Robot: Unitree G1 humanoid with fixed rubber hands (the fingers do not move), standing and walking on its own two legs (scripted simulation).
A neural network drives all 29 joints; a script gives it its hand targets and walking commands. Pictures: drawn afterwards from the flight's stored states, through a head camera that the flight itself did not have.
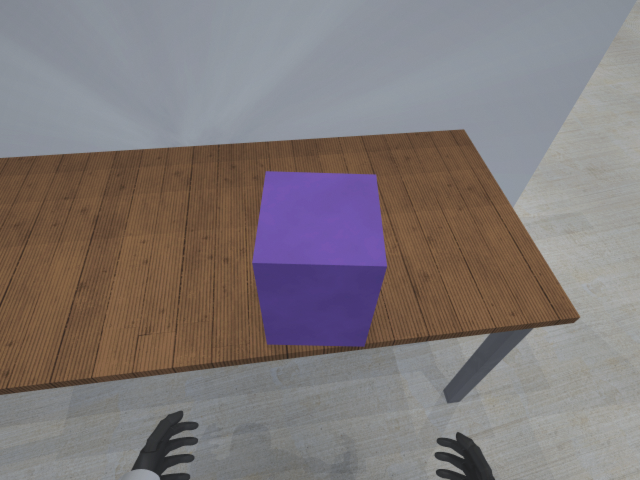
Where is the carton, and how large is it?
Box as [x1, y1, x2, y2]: [252, 171, 386, 346]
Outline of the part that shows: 266,171 252,264 267,344 364,346 386,268 375,175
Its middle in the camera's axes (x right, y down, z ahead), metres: +0.00 +0.04 +0.63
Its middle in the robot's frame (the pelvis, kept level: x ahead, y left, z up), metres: +0.45 +0.02 -0.05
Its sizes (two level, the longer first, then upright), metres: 0.170 0.167 0.239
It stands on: a table, 0.59 m high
